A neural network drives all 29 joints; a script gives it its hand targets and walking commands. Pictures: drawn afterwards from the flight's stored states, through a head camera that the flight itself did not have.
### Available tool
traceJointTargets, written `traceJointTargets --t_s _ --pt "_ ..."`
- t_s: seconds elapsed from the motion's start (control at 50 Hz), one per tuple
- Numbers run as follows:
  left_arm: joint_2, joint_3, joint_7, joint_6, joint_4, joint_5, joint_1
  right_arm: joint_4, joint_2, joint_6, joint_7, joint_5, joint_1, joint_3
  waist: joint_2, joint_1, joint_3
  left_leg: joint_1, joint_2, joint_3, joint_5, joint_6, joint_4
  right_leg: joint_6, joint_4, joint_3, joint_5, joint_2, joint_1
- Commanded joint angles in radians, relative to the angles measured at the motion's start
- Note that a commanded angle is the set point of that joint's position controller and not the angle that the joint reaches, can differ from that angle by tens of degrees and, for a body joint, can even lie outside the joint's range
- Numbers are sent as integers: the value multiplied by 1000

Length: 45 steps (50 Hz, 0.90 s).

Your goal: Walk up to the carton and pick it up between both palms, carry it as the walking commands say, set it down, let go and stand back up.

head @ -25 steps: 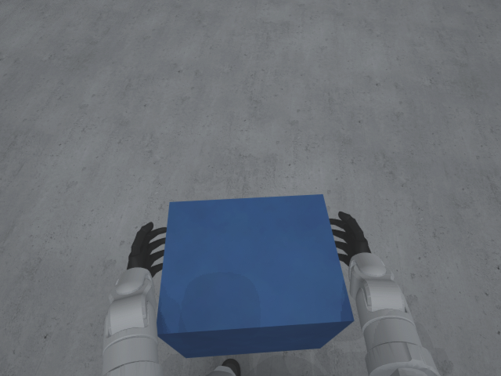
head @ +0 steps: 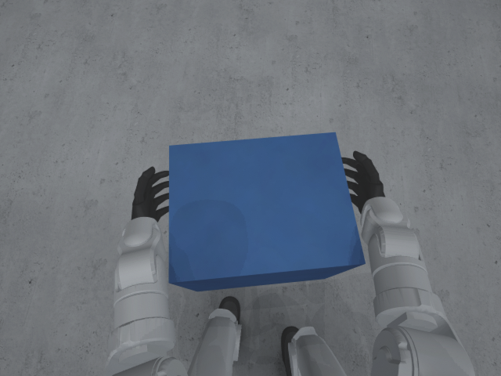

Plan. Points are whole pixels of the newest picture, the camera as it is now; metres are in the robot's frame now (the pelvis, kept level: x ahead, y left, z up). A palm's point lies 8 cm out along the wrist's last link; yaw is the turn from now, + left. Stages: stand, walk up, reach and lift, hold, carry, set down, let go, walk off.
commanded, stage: set down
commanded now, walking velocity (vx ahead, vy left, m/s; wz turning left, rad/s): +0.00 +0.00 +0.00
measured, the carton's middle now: (257, 221) +0.38 +0.04 -0.16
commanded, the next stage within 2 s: none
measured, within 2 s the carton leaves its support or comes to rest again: neither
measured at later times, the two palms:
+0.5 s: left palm (164, 213) +0.38 +0.22 -0.16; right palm (351, 197) +0.44 -0.14 -0.16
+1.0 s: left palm (169, 211) +0.41 +0.23 -0.24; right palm (333, 196) +0.46 -0.13 -0.24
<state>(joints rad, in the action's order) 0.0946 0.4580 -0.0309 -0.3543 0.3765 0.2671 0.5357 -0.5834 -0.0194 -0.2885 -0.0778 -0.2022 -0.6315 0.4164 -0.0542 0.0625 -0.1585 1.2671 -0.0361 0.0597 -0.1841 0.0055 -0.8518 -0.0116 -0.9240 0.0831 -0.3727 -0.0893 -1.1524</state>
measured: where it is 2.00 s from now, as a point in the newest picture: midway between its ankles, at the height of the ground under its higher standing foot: (259, 358)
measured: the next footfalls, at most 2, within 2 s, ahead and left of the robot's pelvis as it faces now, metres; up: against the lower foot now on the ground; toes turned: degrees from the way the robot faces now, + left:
none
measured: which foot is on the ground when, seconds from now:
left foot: down 0.00-1.00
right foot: down 0.00-1.00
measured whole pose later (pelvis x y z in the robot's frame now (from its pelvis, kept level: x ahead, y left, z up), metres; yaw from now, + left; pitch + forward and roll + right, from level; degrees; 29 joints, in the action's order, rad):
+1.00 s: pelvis -0.04 -0.01 -0.16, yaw -2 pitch +48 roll -3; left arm -0.09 0.50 0.00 -0.37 0.62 0.16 0.94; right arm -0.75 0.09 -0.34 0.02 -0.16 -1.04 0.39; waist -0.06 0.10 -0.20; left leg 1.99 -0.05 0.07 -0.34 -0.03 -1.49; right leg -0.02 -1.59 0.05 -0.55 -0.15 -1.87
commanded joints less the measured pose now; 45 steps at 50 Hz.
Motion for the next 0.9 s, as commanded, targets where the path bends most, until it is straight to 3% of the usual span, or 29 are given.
traceJointTargets --t_s 0.0,0.12,0.24,0.38,0.5,0.68,0.88 --pt "844 -623 -268 -3 48 -150 541 -23 -844 5 -318 130 -550 -526 67 12 -778 -864 -28 19 205 -40 -65 50 67 -60 36 -44 -160" --pt "863 -614 -262 -28 62 -164 650 -65 -851 -25 -347 139 -650 -489 72 5 -814 -791 -33 33 65 -35 -129 56 -23 -71 -28 -46 -264" --pt "855 -599 -261 -33 84 -174 691 -95 -862 -35 -344 147 -683 -476 70 13 -869 -700 -37 5 123 -36 -219 49 -99 -76 -6 -55 -335" --pt "807 -600 -269 -11 99 -213 707 -73 -891 -25 -296 176 -689 -531 37 36 -962 -530 -47 -65 286 -37 -323 23 -169 -71 130 -58 -294" --pt "743 -572 -278 7 128 -240 751 -47 -887 -13 -239 195 -736 -564 -7 67 -997 -364 -51 -95 288 -33 -405 2 -237 -58 173 -56 -272" --pt "685 -535 -276 5 170 -276 861 -58 -855 -17 -173 189 -837 -545 -36 75 -1038 -216 -55 -115 220 -36 -502 -9 -332 -66 123 -62 -301" --pt "655 -484 -253 -4 216 -272 995 -123 -807 -21 -161 185 -962 -478 -9 79 -1031 -164 -55 -119 126 -43 -575 -2 -435 -102 10 -79 -443"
